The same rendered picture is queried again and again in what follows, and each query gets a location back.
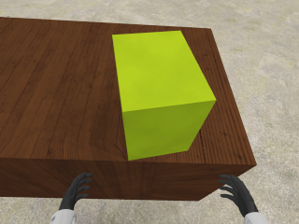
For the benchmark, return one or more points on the robot left forearm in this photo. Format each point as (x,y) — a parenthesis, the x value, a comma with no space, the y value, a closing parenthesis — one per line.
(64,216)

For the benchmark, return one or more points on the robot right hand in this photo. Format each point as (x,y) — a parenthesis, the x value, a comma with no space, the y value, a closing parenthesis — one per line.
(241,196)

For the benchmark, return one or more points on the carton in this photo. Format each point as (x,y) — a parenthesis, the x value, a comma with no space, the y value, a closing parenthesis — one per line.
(164,95)

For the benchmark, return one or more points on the robot left hand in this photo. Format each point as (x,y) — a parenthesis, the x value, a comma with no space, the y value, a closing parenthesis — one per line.
(72,195)

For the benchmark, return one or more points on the pedestal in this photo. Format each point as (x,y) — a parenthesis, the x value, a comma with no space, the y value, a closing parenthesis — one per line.
(60,116)

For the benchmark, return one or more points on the robot right forearm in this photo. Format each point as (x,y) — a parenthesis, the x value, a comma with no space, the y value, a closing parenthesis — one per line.
(255,218)

